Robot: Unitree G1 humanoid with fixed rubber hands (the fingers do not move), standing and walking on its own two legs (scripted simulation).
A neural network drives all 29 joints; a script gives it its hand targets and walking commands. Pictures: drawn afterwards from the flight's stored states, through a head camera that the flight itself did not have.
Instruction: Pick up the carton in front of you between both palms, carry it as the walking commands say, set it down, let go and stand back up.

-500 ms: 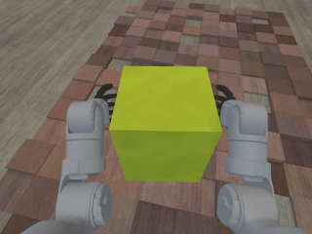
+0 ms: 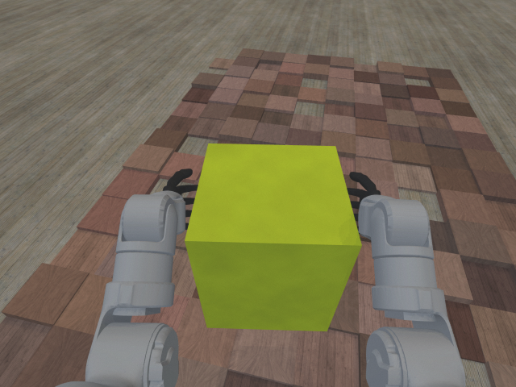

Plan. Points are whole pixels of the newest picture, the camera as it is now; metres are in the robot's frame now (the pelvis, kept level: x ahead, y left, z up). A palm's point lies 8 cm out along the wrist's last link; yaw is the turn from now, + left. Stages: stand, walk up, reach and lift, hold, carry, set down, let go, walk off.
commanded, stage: carry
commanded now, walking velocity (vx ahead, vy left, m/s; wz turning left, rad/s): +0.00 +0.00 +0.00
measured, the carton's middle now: (269, 239) +0.34 +0.00 +0.06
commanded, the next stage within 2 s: none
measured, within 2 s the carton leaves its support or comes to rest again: neither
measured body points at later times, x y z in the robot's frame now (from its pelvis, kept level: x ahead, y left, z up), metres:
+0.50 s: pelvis -0.03 +0.00 +0.00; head -0.05 +0.00 +0.45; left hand +0.33 +0.15 +0.13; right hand +0.33 -0.15 +0.12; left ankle -0.03 +0.11 -0.73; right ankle +0.03 -0.07 -0.73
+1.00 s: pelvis -0.03 +0.01 +0.00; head -0.05 +0.00 +0.45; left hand +0.32 +0.15 +0.12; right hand +0.32 -0.15 +0.12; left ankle -0.03 +0.11 -0.73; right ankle +0.03 -0.07 -0.73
